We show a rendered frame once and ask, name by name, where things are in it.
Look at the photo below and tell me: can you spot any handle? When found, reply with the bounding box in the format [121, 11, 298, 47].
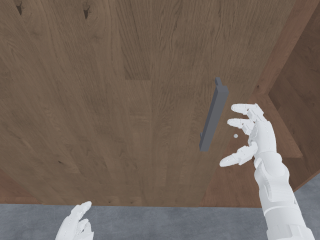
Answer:
[199, 77, 229, 152]

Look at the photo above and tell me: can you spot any wardrobe door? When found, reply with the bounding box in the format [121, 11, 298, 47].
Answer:
[0, 0, 296, 208]
[0, 168, 34, 198]

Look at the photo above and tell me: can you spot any robot right forearm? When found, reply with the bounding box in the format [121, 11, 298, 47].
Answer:
[254, 151, 315, 240]

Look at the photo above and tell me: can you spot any left robot hand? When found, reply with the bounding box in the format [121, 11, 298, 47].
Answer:
[55, 201, 94, 240]

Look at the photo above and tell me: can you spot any right robot hand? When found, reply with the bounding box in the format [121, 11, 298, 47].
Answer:
[219, 103, 277, 167]

